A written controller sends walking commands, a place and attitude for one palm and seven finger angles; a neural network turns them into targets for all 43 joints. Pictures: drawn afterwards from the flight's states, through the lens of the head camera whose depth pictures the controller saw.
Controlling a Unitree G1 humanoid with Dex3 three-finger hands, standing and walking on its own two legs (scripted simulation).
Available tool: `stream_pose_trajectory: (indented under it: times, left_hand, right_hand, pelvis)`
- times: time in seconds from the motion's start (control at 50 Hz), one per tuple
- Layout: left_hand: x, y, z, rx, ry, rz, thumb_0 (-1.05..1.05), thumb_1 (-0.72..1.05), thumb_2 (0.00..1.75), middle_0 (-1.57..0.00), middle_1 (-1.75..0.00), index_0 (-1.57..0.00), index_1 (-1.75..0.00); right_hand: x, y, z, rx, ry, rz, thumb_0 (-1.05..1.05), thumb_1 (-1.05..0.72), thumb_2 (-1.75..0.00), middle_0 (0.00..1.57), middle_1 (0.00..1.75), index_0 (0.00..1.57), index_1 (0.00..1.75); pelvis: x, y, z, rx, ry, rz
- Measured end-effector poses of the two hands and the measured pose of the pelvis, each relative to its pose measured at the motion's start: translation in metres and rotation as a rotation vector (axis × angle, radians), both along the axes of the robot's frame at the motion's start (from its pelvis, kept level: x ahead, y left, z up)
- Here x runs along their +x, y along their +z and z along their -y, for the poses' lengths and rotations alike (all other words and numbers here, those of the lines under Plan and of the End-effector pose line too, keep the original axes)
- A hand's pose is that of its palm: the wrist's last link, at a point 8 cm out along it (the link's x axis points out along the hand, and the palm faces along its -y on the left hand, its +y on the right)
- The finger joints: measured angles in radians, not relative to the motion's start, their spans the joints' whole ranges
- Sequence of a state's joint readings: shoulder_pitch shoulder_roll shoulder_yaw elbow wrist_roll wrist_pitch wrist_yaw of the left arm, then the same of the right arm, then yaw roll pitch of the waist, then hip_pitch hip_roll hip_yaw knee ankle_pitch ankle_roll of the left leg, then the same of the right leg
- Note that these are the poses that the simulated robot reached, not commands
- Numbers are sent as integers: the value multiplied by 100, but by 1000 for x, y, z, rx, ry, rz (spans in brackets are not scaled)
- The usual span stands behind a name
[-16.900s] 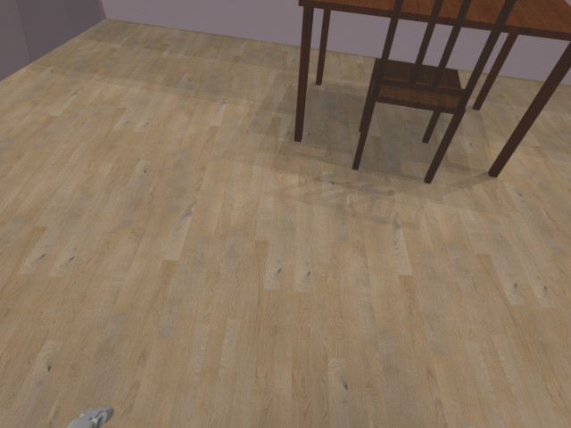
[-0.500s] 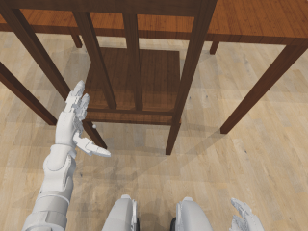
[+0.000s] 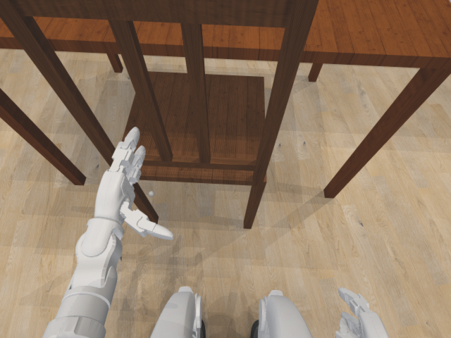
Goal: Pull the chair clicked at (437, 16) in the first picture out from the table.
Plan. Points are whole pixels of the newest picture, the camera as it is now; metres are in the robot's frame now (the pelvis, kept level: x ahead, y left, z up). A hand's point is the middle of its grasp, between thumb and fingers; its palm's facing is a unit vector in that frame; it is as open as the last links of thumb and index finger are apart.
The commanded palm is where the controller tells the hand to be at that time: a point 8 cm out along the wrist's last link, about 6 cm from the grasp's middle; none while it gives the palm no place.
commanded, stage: aim the fingers beside a spindle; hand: left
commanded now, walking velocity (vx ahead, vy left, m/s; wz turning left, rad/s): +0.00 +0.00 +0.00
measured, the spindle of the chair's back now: (150, 108) +0.51 +0.16 +0.05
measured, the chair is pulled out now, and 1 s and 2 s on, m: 0.00 0.00 0.00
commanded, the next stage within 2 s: push the fingers through the gap in 1.36 s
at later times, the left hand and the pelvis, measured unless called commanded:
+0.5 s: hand (150, 188) +0.37 +0.15 +0.01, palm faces -0.06 -1.00 -0.04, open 16.9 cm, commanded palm +0.35 +0.21 +0.02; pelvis +0.00 -0.01 -0.01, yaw +0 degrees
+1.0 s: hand (146, 183) +0.37 +0.15 +0.02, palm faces -0.06 -1.00 -0.05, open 16.9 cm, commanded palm +0.35 +0.20 +0.01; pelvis +0.00 +0.00 -0.01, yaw +0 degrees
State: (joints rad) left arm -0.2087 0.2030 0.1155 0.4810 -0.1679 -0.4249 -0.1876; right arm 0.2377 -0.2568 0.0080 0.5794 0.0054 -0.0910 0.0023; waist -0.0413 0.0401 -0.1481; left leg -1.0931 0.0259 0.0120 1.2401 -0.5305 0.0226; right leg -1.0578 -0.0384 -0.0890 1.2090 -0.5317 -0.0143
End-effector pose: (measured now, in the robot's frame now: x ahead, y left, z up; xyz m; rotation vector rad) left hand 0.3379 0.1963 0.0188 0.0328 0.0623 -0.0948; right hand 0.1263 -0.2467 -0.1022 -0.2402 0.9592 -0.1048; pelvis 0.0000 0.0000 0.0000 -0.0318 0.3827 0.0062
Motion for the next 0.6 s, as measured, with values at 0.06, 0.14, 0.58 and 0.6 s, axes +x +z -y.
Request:
stream_pose_trajectory:
  times: [0.06,0.14,0.58,0.6]
  left_hand:
    - [1,-2,6,3,2,10,-1,-50,30,-6,-8,-6,-8]
    - [10,0,2,23,35,48,-1,-50,30,-6,-8,-7,-8]
    - [17,3,-14,27,55,61,-1,-50,30,-6,-8,-7,-8]
    - [18,3,-17,29,57,55,-1,-50,30,-6,-8,-7,-8]
  right_hand:
    - [1,-1,1,-6,4,5,1,-91,-90,20,30,21,30]
    - [1,-3,4,-12,2,8,1,-91,-90,20,30,21,30]
    - [-4,-4,14,-28,-10,-11,1,-91,-90,20,30,20,30]
    - [-4,-4,14,-27,-10,-11,1,-91,-90,20,30,20,30]
  pelvis:
    - [0,-2,1,1,-1,0]
    - [-2,-5,4,3,-3,-2]
    - [-1,-6,8,2,-5,-11]
    - [-1,-6,8,1,-5,-11]
